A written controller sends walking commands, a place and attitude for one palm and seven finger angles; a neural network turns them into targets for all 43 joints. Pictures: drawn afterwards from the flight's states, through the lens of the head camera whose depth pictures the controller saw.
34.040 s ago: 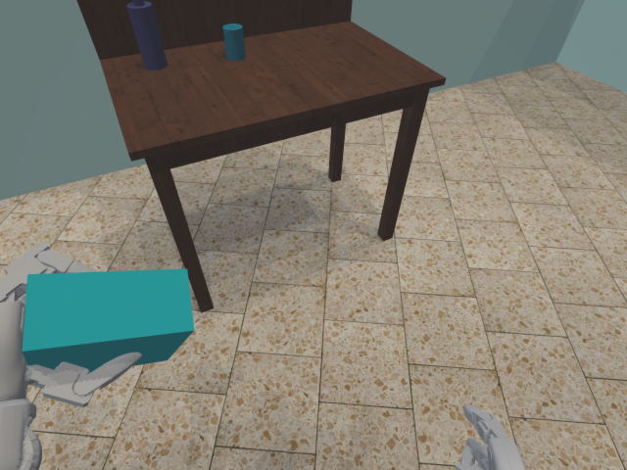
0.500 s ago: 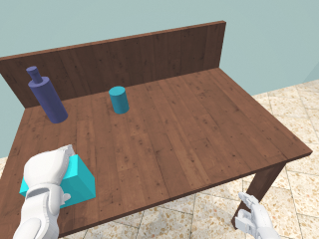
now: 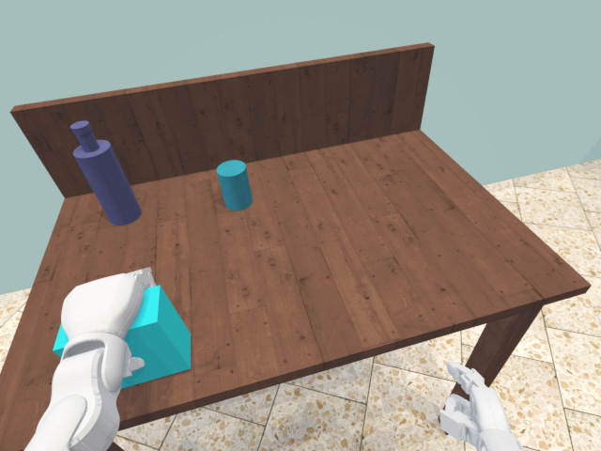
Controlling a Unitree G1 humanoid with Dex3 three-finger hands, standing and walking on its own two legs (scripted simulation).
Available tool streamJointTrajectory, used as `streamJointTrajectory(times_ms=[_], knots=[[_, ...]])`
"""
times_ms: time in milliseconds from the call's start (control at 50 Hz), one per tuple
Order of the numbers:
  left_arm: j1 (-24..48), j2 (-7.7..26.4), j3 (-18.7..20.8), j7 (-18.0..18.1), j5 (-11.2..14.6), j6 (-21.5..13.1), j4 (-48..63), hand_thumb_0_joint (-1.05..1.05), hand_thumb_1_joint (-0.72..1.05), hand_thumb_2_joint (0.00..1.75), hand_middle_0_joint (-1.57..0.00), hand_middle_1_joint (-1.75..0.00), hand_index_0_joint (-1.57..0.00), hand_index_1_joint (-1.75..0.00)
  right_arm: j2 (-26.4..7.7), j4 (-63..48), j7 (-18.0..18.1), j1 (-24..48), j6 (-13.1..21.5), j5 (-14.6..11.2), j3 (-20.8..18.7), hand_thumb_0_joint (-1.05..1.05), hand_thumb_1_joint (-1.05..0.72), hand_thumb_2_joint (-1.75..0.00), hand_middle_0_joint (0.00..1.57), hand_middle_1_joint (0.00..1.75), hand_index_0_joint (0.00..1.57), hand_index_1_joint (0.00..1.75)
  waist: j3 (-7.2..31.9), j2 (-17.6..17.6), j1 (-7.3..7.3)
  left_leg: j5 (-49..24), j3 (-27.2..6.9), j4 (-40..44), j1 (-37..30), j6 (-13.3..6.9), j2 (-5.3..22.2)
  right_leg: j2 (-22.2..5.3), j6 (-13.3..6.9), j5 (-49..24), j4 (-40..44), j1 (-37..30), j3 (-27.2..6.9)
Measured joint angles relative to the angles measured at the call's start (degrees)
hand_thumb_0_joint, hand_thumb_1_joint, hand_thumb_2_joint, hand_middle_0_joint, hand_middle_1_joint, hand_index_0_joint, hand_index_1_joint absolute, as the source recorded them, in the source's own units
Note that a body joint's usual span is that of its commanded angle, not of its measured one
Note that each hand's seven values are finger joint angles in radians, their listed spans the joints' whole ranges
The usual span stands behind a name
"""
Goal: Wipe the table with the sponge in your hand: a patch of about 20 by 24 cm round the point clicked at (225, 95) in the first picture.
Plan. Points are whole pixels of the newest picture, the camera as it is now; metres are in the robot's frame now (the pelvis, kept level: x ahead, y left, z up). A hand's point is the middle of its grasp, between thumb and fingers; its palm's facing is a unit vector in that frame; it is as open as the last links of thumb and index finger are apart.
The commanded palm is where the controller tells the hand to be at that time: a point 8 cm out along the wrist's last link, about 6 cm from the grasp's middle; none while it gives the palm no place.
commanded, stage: lift the sponge slowly off the table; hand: left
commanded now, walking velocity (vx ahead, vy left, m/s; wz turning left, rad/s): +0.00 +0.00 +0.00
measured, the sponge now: (137, 348) +0.23 +0.28 +0.02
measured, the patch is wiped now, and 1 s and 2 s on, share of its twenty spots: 1.00 1.00 1.00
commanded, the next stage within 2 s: bring the sponge back beside the body in 1.62 s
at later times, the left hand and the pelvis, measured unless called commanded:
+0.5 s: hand (118, 318) +0.23 +0.27 +0.10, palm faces +0.05 -0.09 -1.00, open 9.9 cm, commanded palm +0.20 +0.27 +0.16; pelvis -0.01 +0.00 +0.00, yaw +0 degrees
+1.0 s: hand (114, 295) +0.24 +0.27 +0.13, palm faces +0.09 -0.06 -0.99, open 9.9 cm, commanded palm +0.21 +0.27 +0.20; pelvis -0.02 -0.01 +0.00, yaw +0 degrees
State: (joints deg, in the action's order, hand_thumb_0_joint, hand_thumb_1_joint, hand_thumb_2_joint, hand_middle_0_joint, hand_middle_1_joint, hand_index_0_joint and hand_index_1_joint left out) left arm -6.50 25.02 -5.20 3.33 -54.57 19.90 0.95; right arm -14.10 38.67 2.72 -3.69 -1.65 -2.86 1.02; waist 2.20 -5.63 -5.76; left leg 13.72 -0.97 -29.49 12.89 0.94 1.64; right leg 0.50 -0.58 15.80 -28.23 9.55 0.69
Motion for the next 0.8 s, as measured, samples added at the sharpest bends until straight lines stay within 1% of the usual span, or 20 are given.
streamJointTrajectory(times_ms=[200, 340, 400, 540, 640, 800], knots=[[-0.23, 0.57, 0.16, -0.85, 0.79, -0.24, 1.15, -0.01, -0.49, 1.08, -0.73, -1.37, -0.75, -1.37, -0.54, 1.09, 0.5, 0.45, 0.67, 0.22, -0.35, 0.01, -0.91, -0.9, 0.2, 0.3, 0.2, 0.3, -1.06, -0.02, -0.48, -0.79, -0.31, 1.36, -1.81, 0.29, 0.27, 0.31, -0.33, -0.78, 1.46, -1.92, 0.27], [1.39, 1.5, 0.76, -1.49, 1.16, -0.62, 0.79, -0.01, -0.49, 1.08, -0.74, -1.36, -0.75, -1.36, -0.47, 1.39, 0.95, 1.32, 1.17, 0.2, -0.22, 0.01, -0.91, -0.9, 0.2, 0.3, 0.2, 0.3, -1.32, -0.16, -0.67, -1.45, -0.47, 2.34, -2.68, 0.42, 0.37, 0.42, -0.46, -1.37, 2.38, -2.8, 0.41], [1.33, 1.56, 1.09, -1.94, 1.42, -0.17, 1.97, -0.01, -0.49, 1.08, -0.74, -1.36, -0.75, -1.36, -0.47, 1.2, 0.7, 1.64, 1.13, 0.19, -0.17, 0.01, -0.91, -0.9, 0.2, 0.3, 0.2, 0.3, -1.29, -0.39, -0.67, -1.68, -0.38, 2.75, -3.06, 0.45, 0.39, 0.44, -0.47, -1.63, 2.77, -3.13, 0.32], [2.94, 1.23, -0.54, -3.32, 1.2, 0.99, 2.53, -0.01, -0.49, 1.08, -0.74, -1.36, -0.76, -1.36, -0.58, 1.09, 0.7, 2.29, 0.82, 0.1, 0.35, 0.01, -0.91, -0.9, 0.2, 0.3, 0.2, 0.3, -1.32, -0.74, -0.94, -2.39, -0.42, 3.59, -3.42, 0.38, 0.11, 0.17, -0.38, -1.98, 3.04, -3.28, 0.36], [3.6, 1.47, -0.58, -3.55, 1.27, 1.3, 3.44, -0.01, -0.49, 1.07, -0.74, -1.36, -0.76, -1.36, -0.23, 1.1, 0.49, 2.52, 0.6, 0.11, 0.72, 0.01, -0.91, -0.9, 0.2, 0.3, 0.2, 0.3, -1.24, -0.74, -1.06, -2.75, -0.29, 4.15, -3.79, 0.44, 0.14, 0.19, -0.45, -2.22, 3.26, -3.43, 0.22], [5.25, 2.04, -0.9, -4.98, 1.4, 3.65, 4.3, -0.01, -0.49, 1.07, -0.75, -1.36, -0.76, -1.36, -0.38, 1.11, 0.32, 2.89, 0.13, -0.14, 1.22, 0.01, -0.91, -0.9, 0.2, 0.3, 0.2, 0.3, -1.22, -0.92, -1.2, -3.16, -0.33, 4.49, -3.89, 0.51, 0.1, 0.17, -0.53, -2.37, 3.13, -3.32, 0.24]])
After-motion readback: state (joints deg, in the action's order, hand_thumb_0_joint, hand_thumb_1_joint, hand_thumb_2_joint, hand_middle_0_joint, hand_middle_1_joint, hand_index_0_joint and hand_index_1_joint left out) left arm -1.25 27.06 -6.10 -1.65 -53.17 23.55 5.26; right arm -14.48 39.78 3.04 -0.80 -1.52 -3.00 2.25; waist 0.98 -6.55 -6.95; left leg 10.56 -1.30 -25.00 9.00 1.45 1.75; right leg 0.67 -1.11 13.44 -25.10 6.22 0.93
